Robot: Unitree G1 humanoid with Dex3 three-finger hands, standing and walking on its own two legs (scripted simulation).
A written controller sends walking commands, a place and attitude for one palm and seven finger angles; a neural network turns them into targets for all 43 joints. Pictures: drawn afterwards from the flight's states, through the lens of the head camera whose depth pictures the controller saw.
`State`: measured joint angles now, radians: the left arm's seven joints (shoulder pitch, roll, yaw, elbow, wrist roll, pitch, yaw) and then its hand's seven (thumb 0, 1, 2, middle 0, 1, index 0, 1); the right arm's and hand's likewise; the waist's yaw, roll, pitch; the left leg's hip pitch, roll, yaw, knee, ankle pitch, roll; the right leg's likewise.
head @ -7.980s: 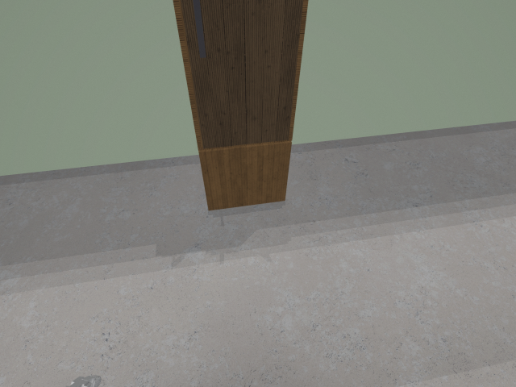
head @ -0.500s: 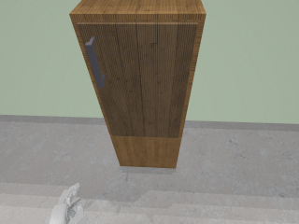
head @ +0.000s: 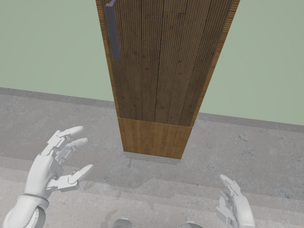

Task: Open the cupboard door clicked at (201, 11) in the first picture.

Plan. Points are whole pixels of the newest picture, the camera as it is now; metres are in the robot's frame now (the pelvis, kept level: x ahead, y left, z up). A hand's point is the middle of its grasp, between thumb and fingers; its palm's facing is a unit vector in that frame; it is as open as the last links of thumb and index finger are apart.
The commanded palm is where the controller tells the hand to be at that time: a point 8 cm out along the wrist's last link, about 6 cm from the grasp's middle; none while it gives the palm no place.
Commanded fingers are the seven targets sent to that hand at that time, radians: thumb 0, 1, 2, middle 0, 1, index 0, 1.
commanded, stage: raise the hand with hooked fingers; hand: left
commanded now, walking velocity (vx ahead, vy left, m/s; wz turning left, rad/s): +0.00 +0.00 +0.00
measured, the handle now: (115, 31) +0.61 +0.18 +0.19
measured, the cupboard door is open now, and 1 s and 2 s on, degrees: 0 0 0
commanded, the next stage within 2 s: move the hooked fingers beside the handle in 1.46 s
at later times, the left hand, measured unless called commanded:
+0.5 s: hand (50, 133) +0.27 +0.25 +0.14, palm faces +0.02 -1.00 -0.07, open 12.9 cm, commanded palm +0.24 +0.30 +0.15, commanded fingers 0.00 -0.45 0.32 -0.30 -1.17 -0.30 -1.17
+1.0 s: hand (34, 86) +0.32 +0.27 +0.22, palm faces +0.05 -1.00 -0.06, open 14.0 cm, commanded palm +0.29 +0.31 +0.21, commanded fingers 0.00 -0.50 0.30 -0.30 -1.20 -0.30 -1.20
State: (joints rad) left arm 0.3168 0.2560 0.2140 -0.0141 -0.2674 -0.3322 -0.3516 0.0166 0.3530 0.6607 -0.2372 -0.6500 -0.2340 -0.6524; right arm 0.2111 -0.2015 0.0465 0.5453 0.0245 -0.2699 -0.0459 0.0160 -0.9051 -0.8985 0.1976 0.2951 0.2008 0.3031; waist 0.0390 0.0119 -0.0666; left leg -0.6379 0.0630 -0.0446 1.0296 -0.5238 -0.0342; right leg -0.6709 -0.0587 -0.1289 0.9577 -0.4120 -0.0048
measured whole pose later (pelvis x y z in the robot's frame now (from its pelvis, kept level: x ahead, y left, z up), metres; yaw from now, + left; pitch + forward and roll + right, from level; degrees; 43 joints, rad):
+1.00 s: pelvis +0.02 +0.00 +0.05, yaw -1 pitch -1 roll -1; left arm -0.18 0.46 0.47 0.30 -0.31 0.03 -0.47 -0.01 -0.50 0.30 -0.30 -1.20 -0.30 -1.20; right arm 0.26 -0.28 0.08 0.61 0.06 -0.25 -0.11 0.02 -0.90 -0.90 0.20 0.30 0.20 0.30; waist 0.04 0.05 -0.02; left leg -0.21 0.06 0.01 0.57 -0.35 -0.03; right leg -0.28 -0.04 -0.10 0.55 -0.26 0.00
